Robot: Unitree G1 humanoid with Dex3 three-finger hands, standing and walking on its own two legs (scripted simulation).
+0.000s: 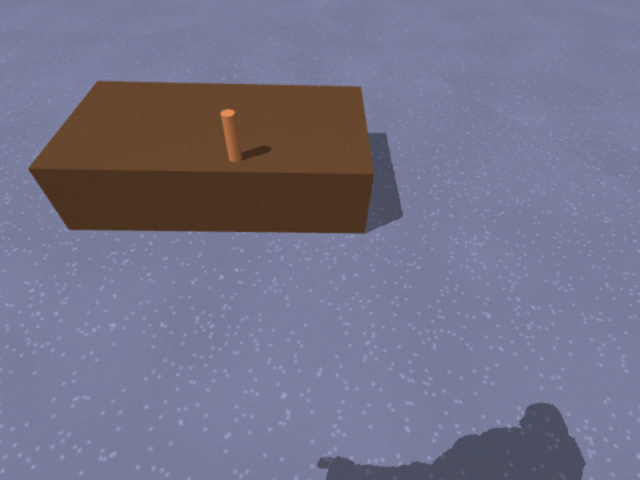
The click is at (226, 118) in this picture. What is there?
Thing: slim round
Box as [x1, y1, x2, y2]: [220, 109, 241, 161]
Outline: 226,109 220,113 228,155 231,161 237,161 241,158 234,111
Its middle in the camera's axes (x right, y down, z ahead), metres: -0.33 -0.40 +1.44
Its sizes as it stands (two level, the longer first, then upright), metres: 0.050 0.050 0.194
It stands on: a support 0.33 m high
